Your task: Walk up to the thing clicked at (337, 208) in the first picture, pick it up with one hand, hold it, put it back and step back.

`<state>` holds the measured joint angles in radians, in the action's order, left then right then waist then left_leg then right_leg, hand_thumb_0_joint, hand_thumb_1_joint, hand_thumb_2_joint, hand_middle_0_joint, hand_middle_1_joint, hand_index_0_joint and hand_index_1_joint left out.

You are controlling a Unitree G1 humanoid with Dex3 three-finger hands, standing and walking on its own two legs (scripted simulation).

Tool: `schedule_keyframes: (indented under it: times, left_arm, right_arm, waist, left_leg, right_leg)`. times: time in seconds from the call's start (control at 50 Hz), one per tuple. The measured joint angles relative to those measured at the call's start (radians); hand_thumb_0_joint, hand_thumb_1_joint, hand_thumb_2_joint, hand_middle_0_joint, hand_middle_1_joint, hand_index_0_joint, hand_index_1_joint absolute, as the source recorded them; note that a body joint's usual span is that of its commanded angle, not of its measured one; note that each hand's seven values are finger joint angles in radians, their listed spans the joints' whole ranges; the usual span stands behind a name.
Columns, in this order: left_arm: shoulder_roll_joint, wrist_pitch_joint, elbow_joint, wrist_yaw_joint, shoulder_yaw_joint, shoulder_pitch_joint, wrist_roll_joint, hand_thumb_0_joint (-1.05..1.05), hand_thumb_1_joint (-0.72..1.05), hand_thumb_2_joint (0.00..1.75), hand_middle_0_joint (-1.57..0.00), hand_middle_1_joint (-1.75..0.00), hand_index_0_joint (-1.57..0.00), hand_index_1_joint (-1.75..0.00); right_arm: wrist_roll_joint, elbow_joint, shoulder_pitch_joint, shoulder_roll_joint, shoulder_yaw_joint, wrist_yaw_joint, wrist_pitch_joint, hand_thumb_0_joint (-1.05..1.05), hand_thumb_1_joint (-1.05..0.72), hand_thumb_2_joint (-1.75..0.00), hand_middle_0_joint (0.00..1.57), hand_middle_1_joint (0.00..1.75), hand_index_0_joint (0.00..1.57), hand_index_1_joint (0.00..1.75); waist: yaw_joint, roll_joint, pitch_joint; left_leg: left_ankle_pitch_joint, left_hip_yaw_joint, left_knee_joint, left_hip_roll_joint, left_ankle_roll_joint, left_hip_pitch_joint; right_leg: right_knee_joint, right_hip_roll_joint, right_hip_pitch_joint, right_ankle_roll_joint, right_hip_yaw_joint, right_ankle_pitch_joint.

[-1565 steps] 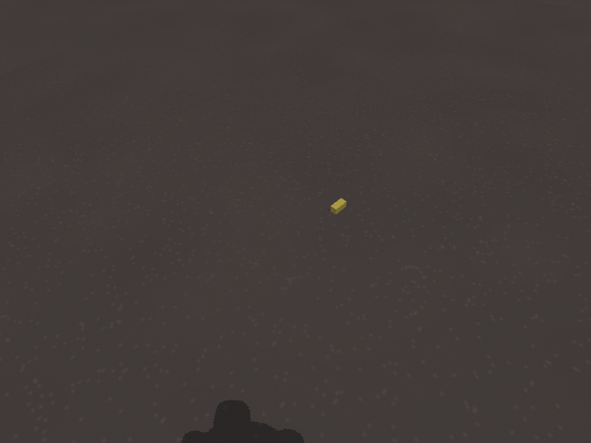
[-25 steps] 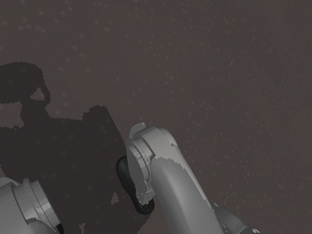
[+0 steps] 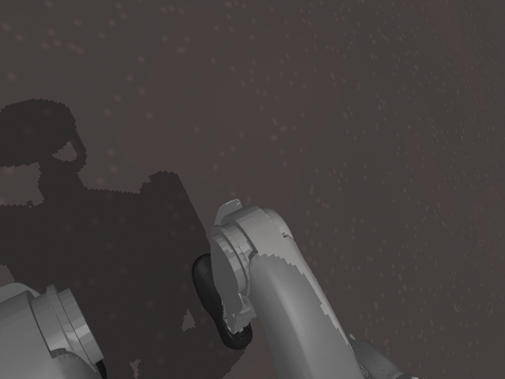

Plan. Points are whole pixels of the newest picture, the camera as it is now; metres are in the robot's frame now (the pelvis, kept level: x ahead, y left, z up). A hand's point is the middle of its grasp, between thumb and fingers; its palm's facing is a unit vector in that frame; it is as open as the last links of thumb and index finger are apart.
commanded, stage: withdraw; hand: left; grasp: from above
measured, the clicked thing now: out of the picture +0.48 +0.33 -0.29
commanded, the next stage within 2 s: home in 0.78 s
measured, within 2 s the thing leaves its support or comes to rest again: rests again in 0.74 s
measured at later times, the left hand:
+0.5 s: hand out of the picture +0.46 +0.35 -0.10, palm faces -0.49 -0.14 -0.86, open 12.9 cm
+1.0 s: hand out of the picture +0.47 +0.35 -0.12, palm faces -0.41 -0.11 -0.90, open 12.1 cm
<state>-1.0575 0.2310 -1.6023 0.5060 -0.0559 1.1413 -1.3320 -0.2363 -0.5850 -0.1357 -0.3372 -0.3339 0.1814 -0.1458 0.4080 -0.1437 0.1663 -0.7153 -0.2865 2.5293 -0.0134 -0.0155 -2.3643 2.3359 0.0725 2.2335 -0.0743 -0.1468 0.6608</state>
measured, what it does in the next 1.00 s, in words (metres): stands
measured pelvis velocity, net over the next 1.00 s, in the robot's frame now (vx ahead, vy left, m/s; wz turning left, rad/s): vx -0.01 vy -0.01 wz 0.10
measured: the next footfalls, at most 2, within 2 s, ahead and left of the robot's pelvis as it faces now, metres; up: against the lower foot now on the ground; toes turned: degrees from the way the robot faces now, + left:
none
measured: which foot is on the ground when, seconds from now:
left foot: down 0.00-1.00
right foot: down 0.00-1.00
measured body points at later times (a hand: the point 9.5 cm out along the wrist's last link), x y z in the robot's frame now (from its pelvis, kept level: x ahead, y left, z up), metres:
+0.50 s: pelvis -0.01 -0.01 +0.04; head +0.23 +0.10 +0.41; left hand +0.49 +0.35 -0.05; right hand +0.08 -0.27 -0.05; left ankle +0.06 +0.13 -0.28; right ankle +0.12 -0.13 -0.28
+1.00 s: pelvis -0.01 -0.01 +0.02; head +0.23 +0.10 +0.39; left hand +0.49 +0.35 -0.07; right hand +0.05 -0.26 -0.07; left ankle +0.06 +0.13 -0.28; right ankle +0.12 -0.13 -0.28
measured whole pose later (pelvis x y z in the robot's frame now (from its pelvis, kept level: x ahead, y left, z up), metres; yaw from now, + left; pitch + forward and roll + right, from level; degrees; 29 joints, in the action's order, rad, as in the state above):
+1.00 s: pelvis -0.01 -0.01 +0.02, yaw +6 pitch +34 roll -11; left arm -0.84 0.08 -1.39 0.22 -0.04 1.11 -1.20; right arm -0.13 -0.63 -0.21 -0.27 -0.18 0.12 0.03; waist 0.31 0.01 -0.01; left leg -0.64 -0.18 2.40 0.00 -0.01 -2.37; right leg 2.29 0.03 2.26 -0.06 -0.07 0.64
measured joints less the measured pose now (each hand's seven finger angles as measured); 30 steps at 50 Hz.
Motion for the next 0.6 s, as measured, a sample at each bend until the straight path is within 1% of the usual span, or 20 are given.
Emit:
schedule_keyframes:
  times: [0.06, 0.1, 0.14, 0.16, 0.2, 0.24, 0.28, 0.36, 0.4, 0.44, 0.48, 0.52, 0.6]
  left_arm:
    - [0.028, -0.042, 0.046, 0.002, -0.015, -0.007, 0.013, 0.0, -0.35, 0.86, -0.22, -0.87, -0.23, -0.87]
    - [0.057, -0.078, 0.094, -0.004, -0.026, -0.022, 0.031, 0.0, -0.37, 0.87, -0.21, -0.88, -0.22, -0.88]
    - [0.089, -0.12, 0.139, -0.023, -0.029, -0.038, 0.055, 0.0, -0.38, 0.89, -0.2, -0.88, -0.21, -0.89]
    - [0.105, -0.141, 0.161, -0.038, -0.028, -0.046, 0.07, 0.0, -0.39, 0.89, -0.2, -0.88, -0.2, -0.89]
    - [0.135, -0.182, 0.192, -0.079, -0.013, -0.051, 0.103, 0.0, -0.4, 0.9, -0.19, -0.89, -0.2, -0.9]
    - [0.159, -0.214, 0.21, -0.136, 0.008, -0.048, 0.134, 0.0, -0.4, 0.91, -0.19, -0.89, -0.19, -0.9]
    - [0.176, -0.232, 0.226, -0.207, 0.031, -0.042, 0.157, 0.0, -0.4, 0.91, -0.19, -0.89, -0.19, -0.91]
    - [0.202, -0.224, 0.269, -0.342, 0.063, -0.039, 0.179, 0.0, -0.38, 0.9, -0.21, -0.88, -0.2, -0.89]
    - [0.213, -0.205, 0.287, -0.389, 0.071, -0.039, 0.186, 0.0, -0.36, 0.89, -0.22, -0.87, -0.22, -0.88]
    - [0.222, -0.179, 0.298, -0.416, 0.074, -0.039, 0.188, 0.0, -0.34, 0.88, -0.23, -0.85, -0.23, -0.87]
    - [0.225, -0.153, 0.295, -0.427, 0.08, -0.036, 0.183, 0.0, -0.32, 0.87, -0.25, -0.84, -0.25, -0.85]
    - [0.225, -0.125, 0.281, -0.423, 0.084, -0.033, 0.175, 0.0, -0.31, 0.85, -0.27, -0.82, -0.26, -0.84]
    - [0.218, -0.076, 0.239, -0.378, 0.078, -0.032, 0.142, 0.0, -0.27, 0.82, -0.3, -0.79, -0.29, -0.8]
  right_arm:
    - [0.008, -0.003, -0.016, 0.007, 0.022, 0.01, 0.002, 0.0, -0.9, -0.9, 0.21, 0.3, 0.21, 0.3]
    - [0.017, -0.006, -0.03, 0.011, 0.044, 0.022, 0.005, 0.0, -0.91, -0.9, 0.21, 0.3, 0.21, 0.3]
    - [0.03, -0.013, -0.04, 0.016, 0.068, 0.034, 0.015, 0.0, -0.91, -0.9, 0.21, 0.3, 0.21, 0.3]
    - [0.039, -0.017, -0.044, 0.018, 0.081, 0.039, 0.022, 0.0, -0.91, -0.9, 0.21, 0.3, 0.21, 0.3]
    - [0.056, -0.026, -0.046, 0.023, 0.105, 0.046, 0.04, 0.0, -0.9, -0.9, 0.21, 0.3, 0.21, 0.3]
    - [0.075, -0.033, -0.041, 0.029, 0.127, 0.047, 0.061, 0.0, -0.9, -0.9, 0.21, 0.3, 0.21, 0.3]
    - [0.091, -0.033, -0.033, 0.033, 0.144, 0.041, 0.086, 0.0, -0.91, -0.9, 0.21, 0.3, 0.21, 0.3]
    - [0.113, -0.014, -0.025, 0.03, 0.172, 0.012, 0.133, 0.0, -0.91, -0.9, 0.21, 0.3, 0.21, 0.3]
    - [0.119, -0.004, -0.026, 0.024, 0.179, -0.007, 0.154, 0.0, -0.91, -0.9, 0.21, 0.3, 0.21, 0.3]
    - [0.123, 0.003, -0.03, 0.016, 0.18, -0.027, 0.171, 0.0, -0.9, -0.9, 0.21, 0.3, 0.21, 0.3]
    - [0.124, 0.006, -0.033, 0.01, 0.179, -0.044, 0.184, 0.0, -0.9, -0.9, 0.21, 0.3, 0.21, 0.3]
    - [0.121, 0.003, -0.035, 0.004, 0.175, -0.06, 0.193, 0.0, -0.9, -0.9, 0.21, 0.3, 0.21, 0.3]
    - [0.11, -0.007, -0.04, -0.006, 0.164, -0.08, 0.199, 0.0, -0.9, -0.9, 0.21, 0.3, 0.2, 0.3]
  waist:
    - [-0.011, 0.016, -0.034]
    - [-0.022, 0.035, -0.066]
    - [-0.037, 0.059, -0.102]
    - [-0.044, 0.072, -0.122]
    - [-0.059, 0.097, -0.155]
    - [-0.073, 0.118, -0.178]
    - [-0.086, 0.134, -0.188]
    - [-0.111, 0.16, -0.184]
    - [-0.12, 0.164, -0.177]
    - [-0.126, 0.164, -0.175]
    - [-0.126, 0.158, -0.172]
    - [-0.122, 0.15, -0.168]
    - [-0.109, 0.134, -0.159]
  left_leg:
    - [-0.002, 0.003, -0.008, 0.001, -0.004, -0.005]
    - [-0.001, 0.009, -0.016, 0.002, -0.005, -0.012]
    - [-0.001, 0.019, -0.027, 0.002, -0.005, -0.017]
    - [-0.001, 0.026, -0.033, 0.002, -0.004, -0.02]
    - [0.002, 0.041, -0.049, 0.002, -0.001, -0.02]
    - [0.007, 0.058, -0.067, 0.002, 0.002, -0.013]
    - [0.013, 0.072, -0.088, 0.002, 0.005, 0.003]
    - [0.032, 0.091, -0.132, 0.006, 0.007, 0.036]
    - [0.043, 0.098, -0.152, 0.008, 0.007, 0.051]
    - [0.054, 0.1, -0.168, 0.011, 0.006, 0.059]
    - [0.064, 0.101, -0.179, 0.012, 0.004, 0.064]
    - [0.072, 0.1, -0.183, 0.013, 0.002, 0.064]
    - [0.084, 0.095, -0.172, 0.016, -0.001, 0.051]
  right_leg:
    - [-0.003, -0.004, 0.008, 0.006, 0.001, 0.002]
    - [-0.005, -0.008, 0.017, 0.014, 0.004, 0.005]
    - [-0.009, -0.012, 0.025, 0.015, 0.012, 0.009]
    - [-0.011, -0.014, 0.029, 0.015, 0.016, 0.011]
    - [-0.016, -0.019, 0.031, 0.013, 0.028, 0.015]
    - [-0.024, -0.025, 0.026, 0.012, 0.04, 0.018]
    - [-0.036, -0.029, 0.014, 0.012, 0.051, 0.018]
    - [-0.066, -0.04, -0.018, 0.016, 0.062, 0.01]
    - [-0.081, -0.044, -0.032, 0.017, 0.066, 0.004]
    - [-0.093, -0.048, -0.039, 0.02, 0.067, -0.004]
    - [-0.1, -0.05, -0.043, 0.022, 0.067, -0.011]
    - [-0.103, -0.05, -0.042, 0.021, 0.066, -0.019]
    - [-0.094, -0.048, -0.03, 0.022, 0.063, -0.032]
